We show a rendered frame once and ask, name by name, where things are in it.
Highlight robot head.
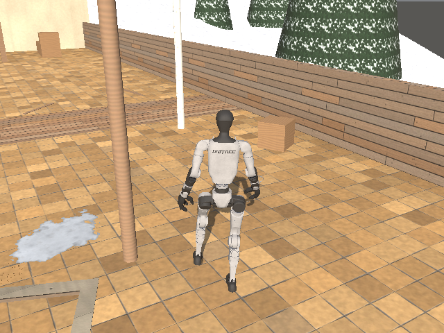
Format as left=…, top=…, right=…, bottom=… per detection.
left=213, top=110, right=236, bottom=143

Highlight robot left foot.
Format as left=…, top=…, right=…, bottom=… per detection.
left=193, top=251, right=203, bottom=265

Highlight robot left forearm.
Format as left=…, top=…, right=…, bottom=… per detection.
left=180, top=167, right=196, bottom=198

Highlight right robot hand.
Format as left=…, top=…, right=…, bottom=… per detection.
left=244, top=187, right=260, bottom=199

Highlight left robot hand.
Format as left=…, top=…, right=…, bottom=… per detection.
left=178, top=195, right=194, bottom=212

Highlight robot right forearm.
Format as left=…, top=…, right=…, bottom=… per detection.
left=248, top=167, right=259, bottom=190

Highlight right robot upper arm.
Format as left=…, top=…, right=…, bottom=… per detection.
left=238, top=140, right=256, bottom=177

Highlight left robot upper arm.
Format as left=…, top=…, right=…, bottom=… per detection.
left=190, top=139, right=210, bottom=178

